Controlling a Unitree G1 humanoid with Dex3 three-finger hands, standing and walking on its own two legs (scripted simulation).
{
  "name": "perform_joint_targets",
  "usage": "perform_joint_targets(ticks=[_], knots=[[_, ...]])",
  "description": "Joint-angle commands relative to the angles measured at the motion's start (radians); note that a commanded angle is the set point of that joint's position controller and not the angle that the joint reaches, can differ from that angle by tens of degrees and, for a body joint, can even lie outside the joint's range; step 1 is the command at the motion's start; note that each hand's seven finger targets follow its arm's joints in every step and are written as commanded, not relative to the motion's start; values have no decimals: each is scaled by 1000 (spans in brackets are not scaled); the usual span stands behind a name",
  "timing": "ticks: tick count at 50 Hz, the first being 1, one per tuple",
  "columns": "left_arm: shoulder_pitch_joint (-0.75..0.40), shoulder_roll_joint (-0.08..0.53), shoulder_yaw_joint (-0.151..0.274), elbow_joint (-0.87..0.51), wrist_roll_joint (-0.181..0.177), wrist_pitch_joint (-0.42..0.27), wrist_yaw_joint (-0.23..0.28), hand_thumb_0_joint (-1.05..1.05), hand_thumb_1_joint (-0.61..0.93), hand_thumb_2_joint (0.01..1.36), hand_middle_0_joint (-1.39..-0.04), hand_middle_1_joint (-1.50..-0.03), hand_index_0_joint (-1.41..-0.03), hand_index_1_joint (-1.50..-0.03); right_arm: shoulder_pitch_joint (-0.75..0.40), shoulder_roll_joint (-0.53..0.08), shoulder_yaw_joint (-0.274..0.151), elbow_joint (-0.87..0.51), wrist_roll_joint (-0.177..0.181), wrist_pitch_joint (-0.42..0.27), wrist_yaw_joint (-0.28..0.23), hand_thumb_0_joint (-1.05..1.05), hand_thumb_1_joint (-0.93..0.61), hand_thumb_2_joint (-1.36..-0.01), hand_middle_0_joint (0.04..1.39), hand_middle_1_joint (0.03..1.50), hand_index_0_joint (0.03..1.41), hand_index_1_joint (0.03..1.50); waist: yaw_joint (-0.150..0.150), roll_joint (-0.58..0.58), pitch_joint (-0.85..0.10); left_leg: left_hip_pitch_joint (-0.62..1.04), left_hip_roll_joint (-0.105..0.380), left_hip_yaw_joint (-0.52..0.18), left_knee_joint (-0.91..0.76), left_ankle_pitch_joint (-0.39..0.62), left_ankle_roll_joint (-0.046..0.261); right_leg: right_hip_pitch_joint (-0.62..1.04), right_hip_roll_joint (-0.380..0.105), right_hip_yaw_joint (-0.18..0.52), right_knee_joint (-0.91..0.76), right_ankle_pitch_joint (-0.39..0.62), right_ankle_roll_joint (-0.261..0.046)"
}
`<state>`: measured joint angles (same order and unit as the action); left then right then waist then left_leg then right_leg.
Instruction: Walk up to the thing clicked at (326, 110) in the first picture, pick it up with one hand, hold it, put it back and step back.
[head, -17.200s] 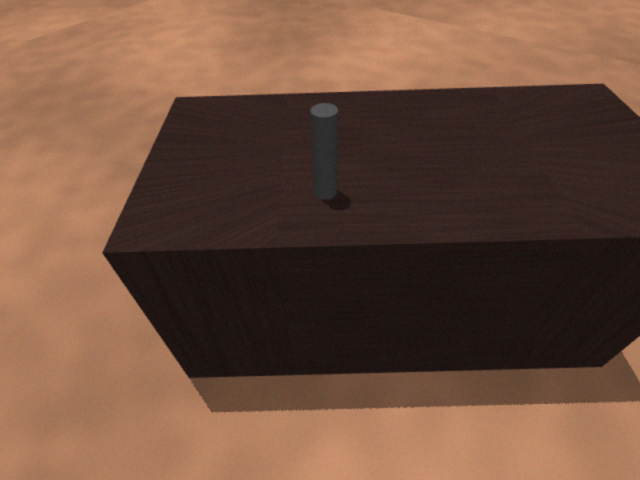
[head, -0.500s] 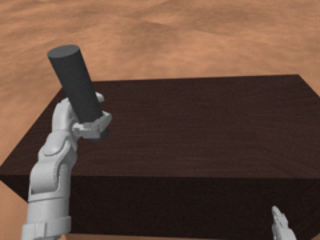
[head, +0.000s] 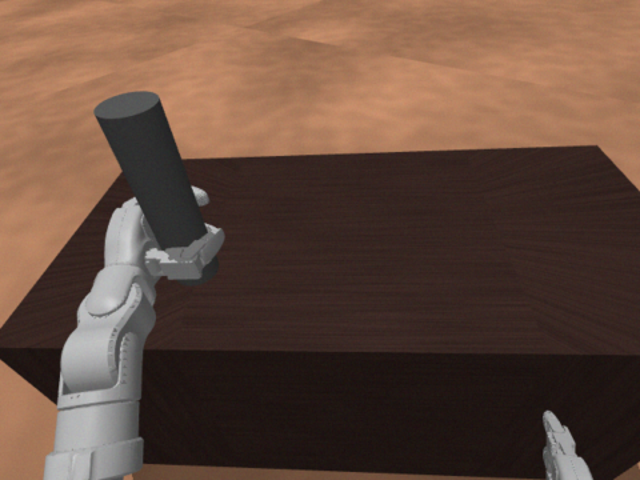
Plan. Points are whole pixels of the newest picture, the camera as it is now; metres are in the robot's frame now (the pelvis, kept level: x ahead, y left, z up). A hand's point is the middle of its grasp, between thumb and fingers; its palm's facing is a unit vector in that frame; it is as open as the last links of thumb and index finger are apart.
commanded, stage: hold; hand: left
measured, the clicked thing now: (168, 201) +0.34 +0.18 +0.24
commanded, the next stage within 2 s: crouch in 0.94 s
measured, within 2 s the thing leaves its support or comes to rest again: neither
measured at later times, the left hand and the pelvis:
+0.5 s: hand (192, 231) +0.35 +0.17 +0.19, palm faces +0.13 -0.99 +0.01, open 7.7 cm; pelvis +0.00 +0.00 +0.00, yaw +0 degrees
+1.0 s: hand (190, 227) +0.35 +0.17 +0.20, palm faces +0.13 -0.99 +0.01, open 7.7 cm; pelvis +0.00 +0.00 +0.00, yaw +0 degrees
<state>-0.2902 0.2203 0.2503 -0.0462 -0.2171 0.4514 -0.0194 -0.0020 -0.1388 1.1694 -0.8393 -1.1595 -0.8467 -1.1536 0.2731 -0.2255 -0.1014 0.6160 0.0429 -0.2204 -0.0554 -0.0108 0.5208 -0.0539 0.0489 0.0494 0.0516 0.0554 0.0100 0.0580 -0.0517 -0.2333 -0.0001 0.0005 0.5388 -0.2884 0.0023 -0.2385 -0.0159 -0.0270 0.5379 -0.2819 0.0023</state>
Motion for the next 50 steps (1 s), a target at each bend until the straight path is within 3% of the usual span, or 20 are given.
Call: perform_joint_targets(ticks=[1,10,13,14,15,16,19,20,21,22,24,26,28,30,34,43,45,47,49,50], knots=[[-448,190,52,-259,-5,-98,12,0,355,1265,-1336,-1416,-1351,-1420,-131,-128,-41,-169,3,-63,-17,0,526,-58,49,50,49,50,-13,-42,-218,109,-6,-5,-66,197,13,22,14,-17,-88,194,-6],[-411,158,40,-153,-13,-54,-9,0,342,1279,-1353,-1439,-1372,-1440,-113,-116,-41,-137,9,-57,-3,0,532,-55,49,50,49,50,-3,-60,-170,77,-11,3,-70,222,15,17,12,-22,-95,223,-7],[-390,209,88,-131,-13,-50,-9,0,364,1290,-1340,-1436,-1361,-1436,-88,-134,-49,-155,10,-49,1,0,538,-54,49,50,49,50,-4,-98,-165,77,-12,6,-67,211,22,23,8,-17,-104,217,0],[-403,210,86,-158,-12,-57,-7,0,377,1290,-1339,-1433,-1360,-1433,-102,-139,-52,-164,8,-52,3,0,540,-54,49,50,49,50,0,-88,-166,72,-10,3,-76,194,20,22,9,-15,-101,200,-4],[-439,154,31,-209,-12,-69,-9,0,361,1269,-1331,-1423,-1354,-1420,-129,-113,-34,-181,10,-57,8,0,539,-53,49,50,49,50,3,-58,-171,75,-9,4,-77,202,15,20,12,-19,-97,201,-8],[-438,190,68,-208,-12,-76,-4,0,360,1270,-1342,-1427,-1362,-1427,-106,-131,-48,-180,7,-56,4,0,531,-56,49,50,49,50,-2,-56,-197,89,-9,5,-74,195,16,22,11,-16,-98,194,-6],[-444,152,27,-249,-11,-101,-6,0,366,1266,-1316,-1404,-1332,-1406,-122,-123,-38,-192,6,-62,2,0,531,-57,49,50,49,50,-8,-60,-224,107,-6,0,-68,216,16,34,13,-16,-90,214,-6],[-454,235,97,-274,-7,-110,2,0,342,1260,-1315,-1405,-1332,-1406,-130,-154,-61,-203,5,-63,-4,0,529,-58,49,50,49,50,0,-46,-257,120,-4,-3,-64,232,14,39,16,-17,-83,223,-7],[-466,178,36,-271,-3,-112,3,0,351,1250,-1320,-1402,-1338,-1403,-137,-124,-39,-192,5,-62,-4,0,533,-56,49,50,49,50,-5,-25,-245,119,-6,-1,-61,246,11,39,14,-19,-82,236,-9],[-465,231,87,-285,-3,-116,10,0,337,1263,-1316,-1411,-1334,-1413,-125,-143,-52,-194,3,-63,-7,0,527,-58,49,50,49,50,1,-38,-244,114,-4,-4,-58,249,12,48,15,-18,-81,237,-8],[-424,167,41,-230,0,-109,11,0,373,1278,-1327,-1420,-1343,-1422,-136,-119,-38,-182,1,-63,-8,0,528,-58,49,50,49,50,-4,-39,-246,115,-8,-1,-54,264,13,54,13,-18,-79,258,-6],[-423,194,61,-228,-2,-107,9,0,386,1289,-1340,-1431,-1356,-1434,-128,-141,-56,-175,2,-59,-14,0,528,-58,49,50,49,50,-9,-45,-227,108,-5,0,-60,251,12,44,16,-18,-84,246,-6],[-435,167,26,-212,4,-96,3,0,377,1297,-1351,-1443,-1368,-1445,-126,-98,-22,-156,2,-54,-8,0,533,-56,49,50,49,50,0,-29,-201,94,-7,1,-66,254,11,38,14,-22,-89,246,-10],[-423,173,43,-175,-6,-77,0,0,376,1297,-1346,-1445,-1365,-1446,-121,-140,-61,-151,5,-56,-11,0,535,-55,49,50,49,50,-14,-58,-180,96,-6,1,-69,234,13,26,16,-21,-92,235,-7],[-429,175,52,-131,-7,-64,-9,0,361,1292,-1349,-1440,-1367,-1442,-92,-108,-26,-150,5,-57,2,0,532,-56,49,50,49,50,-5,-88,-149,72,-6,1,-78,208,17,20,16,-22,-101,212,-5],[-457,189,61,-213,-6,-103,-3,0,368,1275,-1311,-1410,-1328,-1412,-130,-143,-53,-220,5,-70,5,0,530,-58,49,50,49,50,-5,-75,-229,110,-5,0,-73,216,14,40,19,-21,-92,210,-7],[-463,170,35,-234,-1,-108,1,0,372,1279,-1325,-1420,-1342,-1422,-131,-90,-11,-196,5,-63,7,0,529,-58,49,50,49,50,10,-26,-205,92,-10,5,-74,211,12,40,13,-20,-96,206,-10],[-450,201,72,-207,-3,-103,6,0,367,1288,-1335,-1431,-1352,-1433,-128,-140,-55,-190,1,-65,-5,0,528,-58,49,50,49,50,-3,-60,-218,98,-6,1,-70,217,15,45,15,-18,-93,214,-7],[-465,177,35,-205,5,-97,2,0,405,1300,-1343,-1438,-1360,-1440,-131,-93,-8,-191,1,-63,-2,0,531,-57,49,50,49,50,-3,-36,-205,96,-11,6,-74,207,16,38,11,-15,-99,211,-7],[-466,201,63,-200,1,-95,3,0,408,1307,-1349,-1446,-1366,-1447,-133,-108,-25,-191,2,-61,-5,0,531,-57,49,50,49,50,-2,-42,-210,97,-11,7,-73,208,17,42,9,-15,-102,210,-6]])
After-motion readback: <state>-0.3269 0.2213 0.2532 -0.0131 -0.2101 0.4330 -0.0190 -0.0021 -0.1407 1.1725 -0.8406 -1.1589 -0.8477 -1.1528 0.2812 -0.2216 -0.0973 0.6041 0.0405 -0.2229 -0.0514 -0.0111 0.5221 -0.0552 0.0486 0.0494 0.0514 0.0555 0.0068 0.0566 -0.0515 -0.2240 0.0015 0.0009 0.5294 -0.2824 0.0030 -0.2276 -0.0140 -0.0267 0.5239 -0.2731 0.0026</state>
